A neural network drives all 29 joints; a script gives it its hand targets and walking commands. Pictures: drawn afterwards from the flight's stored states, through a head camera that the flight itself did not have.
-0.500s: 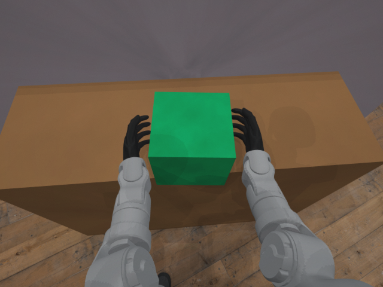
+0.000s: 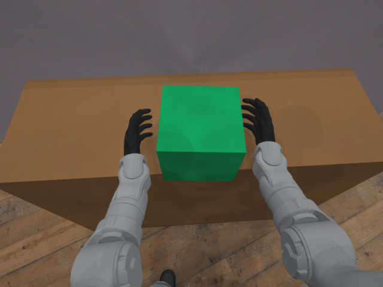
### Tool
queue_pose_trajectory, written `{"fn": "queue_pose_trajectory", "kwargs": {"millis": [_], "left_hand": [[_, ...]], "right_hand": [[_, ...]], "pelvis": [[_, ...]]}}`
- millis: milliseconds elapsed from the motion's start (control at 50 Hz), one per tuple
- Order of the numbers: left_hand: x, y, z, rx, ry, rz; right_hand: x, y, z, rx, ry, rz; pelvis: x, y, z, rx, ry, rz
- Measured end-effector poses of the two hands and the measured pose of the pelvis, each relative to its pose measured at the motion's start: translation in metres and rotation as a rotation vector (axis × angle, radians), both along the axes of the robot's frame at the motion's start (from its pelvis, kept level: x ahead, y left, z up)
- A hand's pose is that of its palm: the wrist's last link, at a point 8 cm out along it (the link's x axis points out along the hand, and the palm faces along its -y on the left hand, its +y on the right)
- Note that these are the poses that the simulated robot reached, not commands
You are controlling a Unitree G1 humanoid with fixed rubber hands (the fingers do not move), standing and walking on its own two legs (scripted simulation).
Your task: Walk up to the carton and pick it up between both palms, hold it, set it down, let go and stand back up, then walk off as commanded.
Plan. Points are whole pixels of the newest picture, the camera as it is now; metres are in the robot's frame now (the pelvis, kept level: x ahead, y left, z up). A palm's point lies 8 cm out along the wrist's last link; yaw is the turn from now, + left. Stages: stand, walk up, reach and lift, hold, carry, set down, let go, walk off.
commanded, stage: set down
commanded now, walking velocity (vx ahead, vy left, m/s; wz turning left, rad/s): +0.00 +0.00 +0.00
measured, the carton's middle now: (199, 136) +0.44 +0.03 +0.00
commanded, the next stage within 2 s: none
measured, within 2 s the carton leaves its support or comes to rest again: neither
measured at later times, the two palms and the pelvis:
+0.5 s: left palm (123, 170) +0.34 +0.18 +0.01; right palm (272, 156) +0.38 -0.13 +0.02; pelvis -0.03 +0.01 +0.00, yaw +0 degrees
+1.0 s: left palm (120, 197) +0.28 +0.17 +0.03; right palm (294, 196) +0.30 -0.16 +0.02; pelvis -0.05 +0.01 +0.00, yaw +0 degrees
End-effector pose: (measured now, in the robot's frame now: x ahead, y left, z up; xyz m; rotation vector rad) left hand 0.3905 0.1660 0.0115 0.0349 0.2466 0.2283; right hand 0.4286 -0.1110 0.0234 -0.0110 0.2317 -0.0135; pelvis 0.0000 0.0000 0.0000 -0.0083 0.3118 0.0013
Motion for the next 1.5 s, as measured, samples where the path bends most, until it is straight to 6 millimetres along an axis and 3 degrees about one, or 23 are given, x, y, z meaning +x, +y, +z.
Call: {"fn": "queue_pose_trajectory", "kwargs": {"millis": [180, 360, 560, 800, 980, 1320, 1500], "left_hand": [[-0.008, -0.003, 0.002, 0.009, 0.01, -0.02], [-0.033, 0.006, -0.003, 0.01, 0.015, -0.012], [-0.062, 0.015, 0.006, 0.002, -0.04, -0.002], [-0.088, 0.006, 0.015, -0.035, -0.057, -0.037], [-0.112, 0.002, 0.017, -0.043, -0.011, -0.042], [-0.158, 0.001, 0.039, -0.054, 0.001, -0.018], [-0.18, 0.002, 0.043, -0.062, 0.021, 0.002]], "right_hand": [[-0.006, -0.012, 0.001, -0.004, -0.009, 0.003], [-0.023, -0.013, 0.002, -0.009, -0.021, 0.017], [-0.057, -0.019, -0.009, -0.003, 0.019, 0.002], [-0.1, -0.035, -0.015, -0.037, 0.05, 0.013], [-0.126, -0.046, -0.006, -0.049, 0.048, 0.017], [-0.187, -0.071, 0.008, -0.038, 0.046, -0.022], [-0.209, -0.076, 0.011, -0.024, 0.053, -0.028]], "pelvis": [[-0.006, 0.0, 0.0, -0.002, -0.009, -0.001], [-0.017, 0.002, 0.0, -0.006, -0.024, -0.002], [-0.035, 0.008, -0.001, -0.014, -0.048, -0.003], [-0.052, 0.012, -0.002, -0.02, -0.076, -0.004], [-0.051, 0.011, 0.001, -0.02, -0.123, -0.004], [-0.047, 0.006, 0.005, -0.013, -0.253, 0.0], [-0.046, 0.003, 0.006, -0.009, -0.276, 0.0]]}}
